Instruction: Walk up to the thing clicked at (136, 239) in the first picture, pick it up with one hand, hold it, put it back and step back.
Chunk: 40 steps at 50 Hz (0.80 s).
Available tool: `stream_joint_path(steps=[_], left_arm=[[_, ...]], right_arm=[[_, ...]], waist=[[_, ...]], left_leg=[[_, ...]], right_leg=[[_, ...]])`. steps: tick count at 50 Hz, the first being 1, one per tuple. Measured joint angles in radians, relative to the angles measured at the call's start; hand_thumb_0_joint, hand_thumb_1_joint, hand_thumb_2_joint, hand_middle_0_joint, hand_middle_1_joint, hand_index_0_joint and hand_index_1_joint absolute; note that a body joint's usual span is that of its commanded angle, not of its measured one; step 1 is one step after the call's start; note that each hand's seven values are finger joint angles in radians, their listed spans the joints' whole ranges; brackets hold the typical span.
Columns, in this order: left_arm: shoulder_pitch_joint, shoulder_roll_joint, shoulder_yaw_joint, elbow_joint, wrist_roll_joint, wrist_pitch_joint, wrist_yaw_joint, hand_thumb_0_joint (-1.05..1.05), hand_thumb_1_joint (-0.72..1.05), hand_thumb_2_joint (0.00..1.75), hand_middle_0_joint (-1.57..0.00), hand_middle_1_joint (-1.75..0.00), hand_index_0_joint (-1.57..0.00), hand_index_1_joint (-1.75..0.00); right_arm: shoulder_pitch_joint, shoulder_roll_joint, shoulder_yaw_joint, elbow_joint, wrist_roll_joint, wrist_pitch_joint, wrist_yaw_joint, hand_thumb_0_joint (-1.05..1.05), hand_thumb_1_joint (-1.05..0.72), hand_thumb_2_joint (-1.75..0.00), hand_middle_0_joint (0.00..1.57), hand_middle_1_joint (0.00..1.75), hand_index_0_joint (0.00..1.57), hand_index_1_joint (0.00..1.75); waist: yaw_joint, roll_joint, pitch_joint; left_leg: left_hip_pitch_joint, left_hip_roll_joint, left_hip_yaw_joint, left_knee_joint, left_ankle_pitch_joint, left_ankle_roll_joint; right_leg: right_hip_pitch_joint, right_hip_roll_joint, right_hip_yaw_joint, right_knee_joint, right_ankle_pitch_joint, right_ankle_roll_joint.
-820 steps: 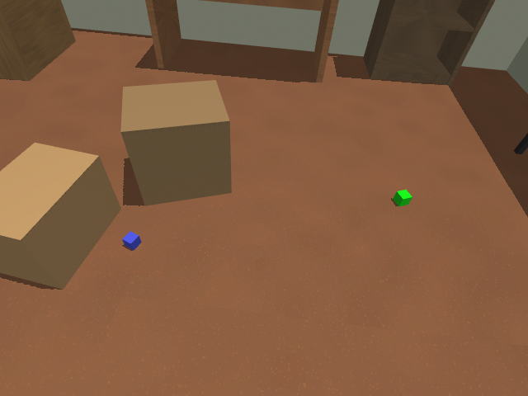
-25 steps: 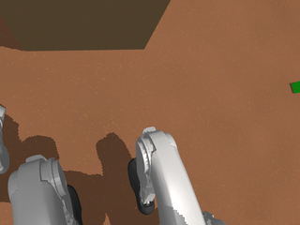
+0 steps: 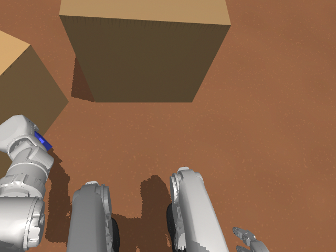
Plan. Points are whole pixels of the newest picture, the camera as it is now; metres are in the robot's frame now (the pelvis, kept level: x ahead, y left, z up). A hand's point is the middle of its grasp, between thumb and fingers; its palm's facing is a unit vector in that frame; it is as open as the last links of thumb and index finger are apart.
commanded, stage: lift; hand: left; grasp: from above
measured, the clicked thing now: (33, 144) +0.43 +0.28 -0.15
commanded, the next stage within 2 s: hold in 1.00 s
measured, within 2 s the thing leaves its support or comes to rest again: neither
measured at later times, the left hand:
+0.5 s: hand out of the picture +0.39 +0.24 +0.10, palm faces -0.31 -0.31 -0.90, open 7.9 cm
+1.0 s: hand out of the picture +0.40 +0.24 +0.21, palm faces -0.32 -0.31 -0.89, open 8.0 cm
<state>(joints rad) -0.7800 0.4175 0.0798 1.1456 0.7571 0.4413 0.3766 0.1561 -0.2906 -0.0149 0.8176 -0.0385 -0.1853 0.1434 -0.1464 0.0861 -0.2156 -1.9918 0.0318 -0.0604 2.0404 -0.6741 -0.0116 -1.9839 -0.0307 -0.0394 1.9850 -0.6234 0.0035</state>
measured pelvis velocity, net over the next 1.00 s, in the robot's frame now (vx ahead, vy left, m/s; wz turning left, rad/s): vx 0.08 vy -0.01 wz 0.03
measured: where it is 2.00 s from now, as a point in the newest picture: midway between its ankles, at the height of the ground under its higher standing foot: (146, 251)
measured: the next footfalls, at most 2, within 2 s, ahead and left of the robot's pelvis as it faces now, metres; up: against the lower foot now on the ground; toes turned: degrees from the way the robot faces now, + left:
none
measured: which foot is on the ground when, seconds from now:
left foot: down 0.00-1.00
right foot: down 0.00-1.00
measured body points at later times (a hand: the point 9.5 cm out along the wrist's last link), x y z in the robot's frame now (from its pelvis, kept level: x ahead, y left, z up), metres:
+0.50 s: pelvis +0.04 -0.01 +0.20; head +0.15 -0.01 +0.63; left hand +0.41 +0.25 +0.16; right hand +0.14 -0.27 +0.06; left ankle +0.08 +0.13 -0.41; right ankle +0.10 -0.13 -0.41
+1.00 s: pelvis +0.08 -0.01 +0.29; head +0.14 -0.01 +0.73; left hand +0.41 +0.25 +0.26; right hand +0.16 -0.26 +0.15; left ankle +0.08 +0.13 -0.41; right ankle +0.10 -0.12 -0.41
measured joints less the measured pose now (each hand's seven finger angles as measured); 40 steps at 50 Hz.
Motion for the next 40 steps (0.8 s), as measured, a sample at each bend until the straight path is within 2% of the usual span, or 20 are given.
stream_joint_path(steps=[9,17,24,30,40], left_arm=[[0.118,-0.059,-0.081,-0.153,-0.049,0.086,-0.014,0.02,0.27,0.18,-1.0,-0.18,-1.0,-0.18],[0.177,-0.103,-0.138,-0.18,-0.074,0.144,-0.029,0.02,0.28,0.18,-1.0,-0.18,-1.0,-0.18],[0.192,-0.133,-0.172,-0.127,-0.091,0.159,-0.023,0.01,0.29,0.18,-0.97,-0.2,-0.97,-0.2],[0.203,-0.159,-0.183,-0.091,-0.098,0.157,-0.021,0.01,0.3,0.19,-0.94,-0.24,-0.94,-0.24],[0.249,-0.188,-0.196,-0.134,-0.095,0.153,-0.029,0.02,0.31,0.23,-0.89,-0.3,-0.9,-0.28]], right_arm=[[-0.024,0.012,0.007,-0.01,0.037,0.028,-0.105,0.0,-0.9,-0.9,0.2,0.3,0.2,0.3],[-0.015,0.035,0.016,0.015,0.064,0.042,-0.155,0.0,-0.9,-0.9,0.2,0.3,0.2,0.3],[0.019,0.055,0.015,0.044,0.075,0.039,-0.179,0.0,-0.89,-0.9,0.2,0.3,0.2,0.3],[0.054,0.058,0.018,0.047,0.075,0.038,-0.189,0.0,-0.89,-0.9,0.2,0.3,0.2,0.3],[0.097,0.049,0.021,0.041,0.076,0.055,-0.186,0.0,-0.89,-0.89,0.2,0.3,0.2,0.3]], waist=[[0.018,-0.018,-0.019],[0.036,-0.027,-0.009],[0.045,-0.03,0.0],[0.047,-0.034,0.02],[0.057,-0.045,0.073]], left_leg=[[0.247,0.012,0.007,-0.226,0.03,-0.012],[0.526,0.023,0.019,-0.459,0.065,-0.017],[0.757,0.026,0.027,-0.658,0.103,-0.021],[0.915,0.026,0.034,-0.805,0.14,-0.021],[1.142,0.022,0.047,-1.024,0.21,-0.018]], right_leg=[[0.24,0.01,-0.006,-0.216,0.026,-0.012],[0.515,0.02,-0.006,-0.442,0.058,-0.016],[0.745,0.025,-0.007,-0.636,0.092,-0.019],[0.903,0.027,-0.007,-0.779,0.124,-0.018],[1.127,0.025,-0.002,-0.991,0.189,-0.014]])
